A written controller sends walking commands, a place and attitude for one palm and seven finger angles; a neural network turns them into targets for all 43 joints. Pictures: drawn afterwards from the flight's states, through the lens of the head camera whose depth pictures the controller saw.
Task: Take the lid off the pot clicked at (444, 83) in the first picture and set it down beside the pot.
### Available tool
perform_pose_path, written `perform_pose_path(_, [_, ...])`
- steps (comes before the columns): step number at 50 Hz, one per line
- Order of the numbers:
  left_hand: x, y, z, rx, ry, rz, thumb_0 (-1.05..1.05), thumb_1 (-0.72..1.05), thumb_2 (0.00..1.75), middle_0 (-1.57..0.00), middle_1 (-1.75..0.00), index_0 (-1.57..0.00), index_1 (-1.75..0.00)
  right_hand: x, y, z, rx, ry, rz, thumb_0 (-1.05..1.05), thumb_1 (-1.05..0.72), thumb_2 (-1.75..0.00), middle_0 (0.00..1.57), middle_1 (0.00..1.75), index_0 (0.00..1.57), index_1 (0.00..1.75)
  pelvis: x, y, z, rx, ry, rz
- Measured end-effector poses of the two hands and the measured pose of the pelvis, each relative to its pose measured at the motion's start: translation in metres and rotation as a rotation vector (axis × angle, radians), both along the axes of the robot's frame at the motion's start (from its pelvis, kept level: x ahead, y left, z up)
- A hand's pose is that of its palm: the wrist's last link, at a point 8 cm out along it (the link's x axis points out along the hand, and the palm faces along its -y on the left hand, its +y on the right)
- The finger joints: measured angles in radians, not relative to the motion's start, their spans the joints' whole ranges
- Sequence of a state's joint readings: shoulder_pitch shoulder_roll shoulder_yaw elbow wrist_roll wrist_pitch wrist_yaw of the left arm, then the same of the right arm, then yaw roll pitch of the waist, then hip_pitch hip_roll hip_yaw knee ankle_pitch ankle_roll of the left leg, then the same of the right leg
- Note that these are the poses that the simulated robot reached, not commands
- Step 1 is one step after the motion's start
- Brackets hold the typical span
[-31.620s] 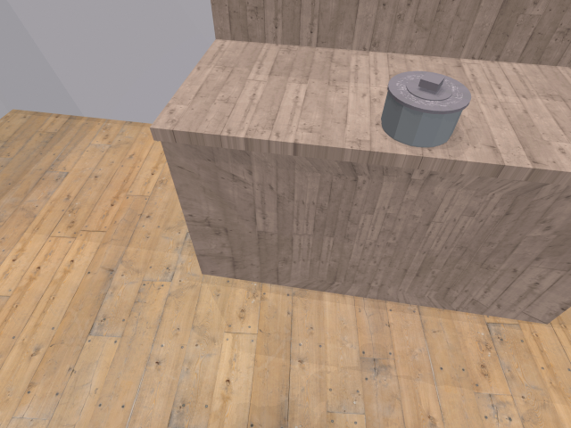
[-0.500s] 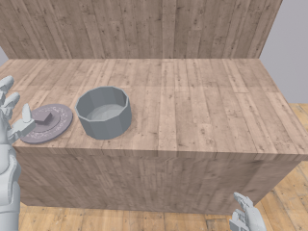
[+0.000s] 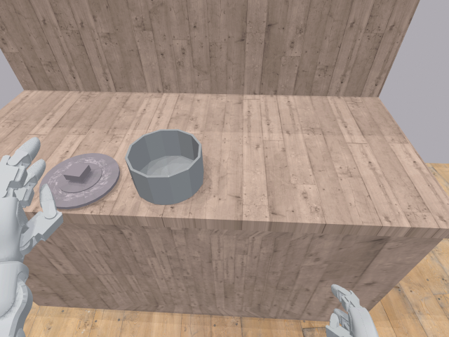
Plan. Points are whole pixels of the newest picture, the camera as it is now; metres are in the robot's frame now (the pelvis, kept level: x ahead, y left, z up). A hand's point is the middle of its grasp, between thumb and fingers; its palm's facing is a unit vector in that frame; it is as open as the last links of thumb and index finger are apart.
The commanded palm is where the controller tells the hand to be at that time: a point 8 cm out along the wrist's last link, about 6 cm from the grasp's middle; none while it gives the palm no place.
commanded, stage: draw the hand back to the body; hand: left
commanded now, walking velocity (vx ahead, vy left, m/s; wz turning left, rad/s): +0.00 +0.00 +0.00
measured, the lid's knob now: (77, 172) +0.46 +0.44 +0.00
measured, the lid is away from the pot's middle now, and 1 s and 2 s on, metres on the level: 0.23 0.23 0.23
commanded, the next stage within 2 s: step back with the hand held close in 0.34 s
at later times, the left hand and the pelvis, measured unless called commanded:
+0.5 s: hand (40, 243) +0.17 +0.26 +0.17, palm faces +0.42 -0.83 -0.37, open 7.5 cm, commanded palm +0.12 +0.30 +0.18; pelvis -0.01 +0.02 +0.00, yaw +1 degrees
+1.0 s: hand (21, 271) +0.14 +0.27 +0.16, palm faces +0.33 -0.80 -0.49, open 7.5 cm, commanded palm +0.08 +0.31 +0.18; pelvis -0.05 +0.03 -0.02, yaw -1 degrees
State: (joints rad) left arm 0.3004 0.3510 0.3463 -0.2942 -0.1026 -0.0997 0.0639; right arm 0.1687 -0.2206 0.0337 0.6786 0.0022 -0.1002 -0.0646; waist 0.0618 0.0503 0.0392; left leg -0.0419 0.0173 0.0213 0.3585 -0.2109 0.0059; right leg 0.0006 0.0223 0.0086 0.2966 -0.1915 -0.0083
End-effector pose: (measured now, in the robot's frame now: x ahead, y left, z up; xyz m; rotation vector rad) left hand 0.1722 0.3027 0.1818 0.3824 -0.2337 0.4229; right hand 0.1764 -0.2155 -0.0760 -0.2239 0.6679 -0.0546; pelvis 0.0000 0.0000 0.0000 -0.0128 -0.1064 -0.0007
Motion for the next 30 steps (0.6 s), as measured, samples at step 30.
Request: perform_pose_path(30, [-0.035,0.005,0.015,0.142,-0.029,-0.039,0.02,0.89,0.9,-0.21,-0.3,-0.21,-0.3,-0.003,0.023,0.006,-0.003,-0.005,0.023,0.01,-0.9,-0.9,0.2,0.3,0.2,0.3,-0.013,0.018,-0.003,-0.018,0.051,0.0])
